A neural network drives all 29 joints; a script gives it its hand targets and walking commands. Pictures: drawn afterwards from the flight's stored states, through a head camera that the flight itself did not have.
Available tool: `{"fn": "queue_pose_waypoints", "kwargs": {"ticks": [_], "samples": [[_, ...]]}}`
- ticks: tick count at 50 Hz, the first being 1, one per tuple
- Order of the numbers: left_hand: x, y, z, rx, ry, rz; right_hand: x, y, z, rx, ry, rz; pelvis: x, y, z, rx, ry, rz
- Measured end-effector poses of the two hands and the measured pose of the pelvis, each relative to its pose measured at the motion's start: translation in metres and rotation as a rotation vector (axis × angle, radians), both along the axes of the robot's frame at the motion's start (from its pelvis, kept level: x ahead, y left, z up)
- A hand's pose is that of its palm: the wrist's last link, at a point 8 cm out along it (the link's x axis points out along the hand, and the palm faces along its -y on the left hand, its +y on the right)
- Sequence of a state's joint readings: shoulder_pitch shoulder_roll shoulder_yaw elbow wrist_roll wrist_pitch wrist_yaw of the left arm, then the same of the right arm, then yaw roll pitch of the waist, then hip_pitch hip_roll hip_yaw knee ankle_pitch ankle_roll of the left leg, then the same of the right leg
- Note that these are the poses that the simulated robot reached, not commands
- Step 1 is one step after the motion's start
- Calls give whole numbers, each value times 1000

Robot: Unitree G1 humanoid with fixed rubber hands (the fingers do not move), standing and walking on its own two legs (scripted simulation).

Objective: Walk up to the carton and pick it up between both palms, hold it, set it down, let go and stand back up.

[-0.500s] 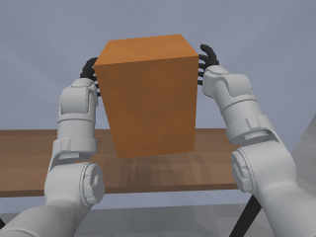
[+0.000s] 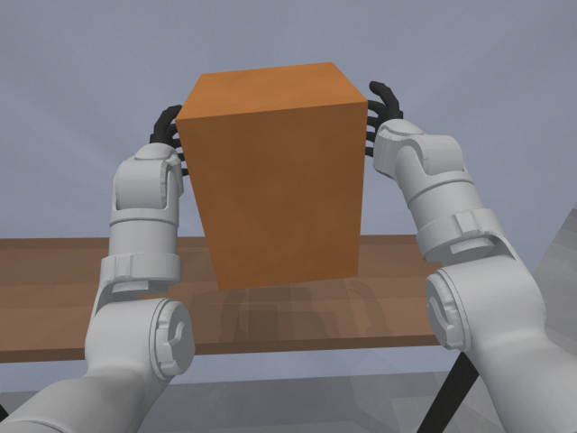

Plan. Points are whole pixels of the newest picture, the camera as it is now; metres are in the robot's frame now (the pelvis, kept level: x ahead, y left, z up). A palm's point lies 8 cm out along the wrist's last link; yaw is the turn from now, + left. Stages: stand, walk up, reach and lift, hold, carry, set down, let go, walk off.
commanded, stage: hold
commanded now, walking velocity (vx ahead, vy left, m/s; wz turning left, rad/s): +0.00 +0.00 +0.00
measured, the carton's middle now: (277, 172) +0.40 +0.00 +0.24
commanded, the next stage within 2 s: set down in 1.08 s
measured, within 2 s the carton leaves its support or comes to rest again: neither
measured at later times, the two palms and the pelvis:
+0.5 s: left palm (161, 158) +0.37 +0.15 +0.28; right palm (384, 136) +0.36 -0.14 +0.31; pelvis +0.00 +0.00 +0.00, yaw +0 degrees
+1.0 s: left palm (167, 159) +0.37 +0.15 +0.27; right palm (387, 139) +0.37 -0.14 +0.31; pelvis +0.00 +0.00 +0.00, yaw +0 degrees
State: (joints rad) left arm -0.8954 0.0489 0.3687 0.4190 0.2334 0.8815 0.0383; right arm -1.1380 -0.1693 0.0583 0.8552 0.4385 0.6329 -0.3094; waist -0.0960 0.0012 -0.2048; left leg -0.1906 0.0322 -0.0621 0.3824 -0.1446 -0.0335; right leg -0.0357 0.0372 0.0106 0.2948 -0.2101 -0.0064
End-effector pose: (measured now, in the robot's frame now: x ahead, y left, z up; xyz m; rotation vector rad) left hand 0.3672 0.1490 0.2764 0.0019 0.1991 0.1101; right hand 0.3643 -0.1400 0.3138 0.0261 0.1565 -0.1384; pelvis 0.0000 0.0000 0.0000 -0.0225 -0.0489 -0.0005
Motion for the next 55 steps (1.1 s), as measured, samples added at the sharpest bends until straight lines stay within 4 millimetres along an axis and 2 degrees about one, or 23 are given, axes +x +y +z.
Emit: {"fn": "queue_pose_waypoints", "kwargs": {"ticks": [12, 33, 47, 55], "samples": [[0, 0, 7, 3, -4, 6, 1, -1, 2, 11, 0, 4, -1, -2, 0, 1, 3, 3], [4, 7, 0, -7, -1, 2, 5, 7, 3, -10, 10, 1, 1, -1, 0, -1, 11, 5], [5, -1, -3, 9, 4, -4, 4, -1, -4, -8, 18, -2, 3, 1, 0, 0, 6, -4], [2, -3, 2, 11, -5, 6, 3, -4, -3, 6, 9, 4, 3, -1, 0, 0, 5, -4]]}}
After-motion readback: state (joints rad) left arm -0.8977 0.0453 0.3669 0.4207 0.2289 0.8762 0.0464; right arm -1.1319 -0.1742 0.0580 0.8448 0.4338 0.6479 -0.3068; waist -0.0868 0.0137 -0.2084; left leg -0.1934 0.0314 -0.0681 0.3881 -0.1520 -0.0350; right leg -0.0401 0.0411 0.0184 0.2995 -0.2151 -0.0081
